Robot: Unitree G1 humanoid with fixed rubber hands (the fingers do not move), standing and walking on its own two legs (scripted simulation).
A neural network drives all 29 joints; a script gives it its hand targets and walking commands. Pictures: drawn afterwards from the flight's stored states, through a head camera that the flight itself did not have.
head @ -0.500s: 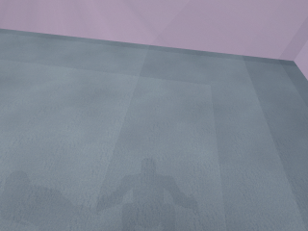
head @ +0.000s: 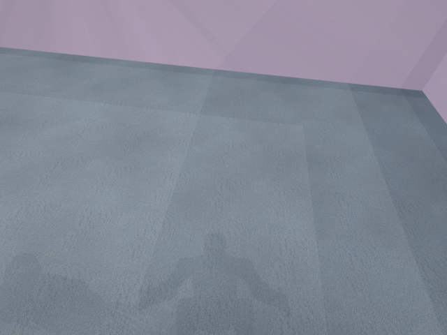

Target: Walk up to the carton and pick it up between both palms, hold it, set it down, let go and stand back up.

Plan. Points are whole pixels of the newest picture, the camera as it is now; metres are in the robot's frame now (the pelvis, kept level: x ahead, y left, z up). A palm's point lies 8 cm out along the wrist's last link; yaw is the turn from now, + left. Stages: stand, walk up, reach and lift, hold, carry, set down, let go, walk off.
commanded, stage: walk up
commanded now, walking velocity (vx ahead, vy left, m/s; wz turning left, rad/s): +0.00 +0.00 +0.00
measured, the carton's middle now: out of the picture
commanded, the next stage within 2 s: none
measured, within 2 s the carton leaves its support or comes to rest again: neither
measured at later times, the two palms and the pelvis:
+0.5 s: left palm out of the picture +0.00 +0.40 -0.13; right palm (354, 334) +0.17 -0.25 -0.10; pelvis -0.04 +0.04 -0.03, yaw +19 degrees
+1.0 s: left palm out of the picture -0.28 +0.37 -0.05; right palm (247, 298) +0.23 -0.05 -0.10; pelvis -0.07 +0.07 -0.01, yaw +48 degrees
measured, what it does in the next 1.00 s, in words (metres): steps on the spot, turning left: left foot, then right foot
